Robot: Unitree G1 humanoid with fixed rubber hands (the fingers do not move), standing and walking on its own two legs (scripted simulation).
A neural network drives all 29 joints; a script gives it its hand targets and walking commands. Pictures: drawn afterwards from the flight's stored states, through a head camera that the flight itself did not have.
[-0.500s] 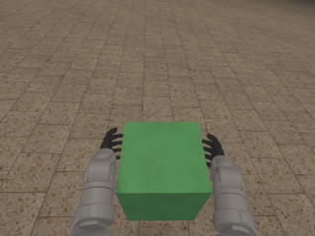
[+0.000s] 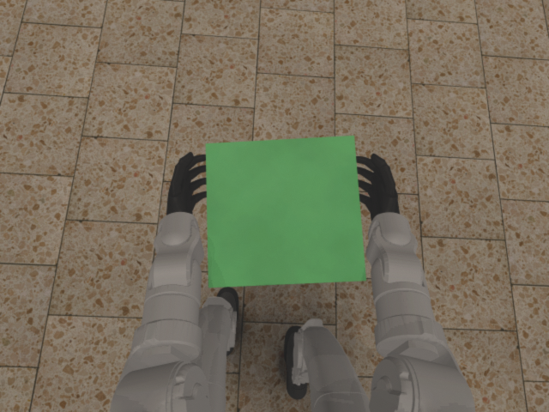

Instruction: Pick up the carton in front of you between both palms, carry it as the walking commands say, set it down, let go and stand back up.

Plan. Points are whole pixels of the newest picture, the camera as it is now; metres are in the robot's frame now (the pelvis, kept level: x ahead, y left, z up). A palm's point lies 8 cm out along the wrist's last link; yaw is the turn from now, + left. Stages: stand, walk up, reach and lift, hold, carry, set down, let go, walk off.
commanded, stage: set down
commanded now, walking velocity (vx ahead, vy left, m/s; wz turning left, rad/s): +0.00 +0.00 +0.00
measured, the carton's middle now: (282, 219) +0.38 +0.00 -0.16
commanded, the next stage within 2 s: none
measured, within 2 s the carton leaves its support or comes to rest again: neither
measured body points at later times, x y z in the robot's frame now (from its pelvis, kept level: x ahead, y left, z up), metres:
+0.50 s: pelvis -0.03 +0.00 -0.14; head +0.23 +0.01 +0.23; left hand +0.42 +0.15 -0.23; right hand +0.45 -0.15 -0.22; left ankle +0.11 +0.13 -0.67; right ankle +0.01 -0.11 -0.67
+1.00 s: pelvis -0.05 +0.00 -0.26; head +0.27 +0.00 +0.05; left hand +0.43 +0.15 -0.39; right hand +0.49 -0.14 -0.38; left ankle +0.11 +0.13 -0.67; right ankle +0.01 -0.11 -0.67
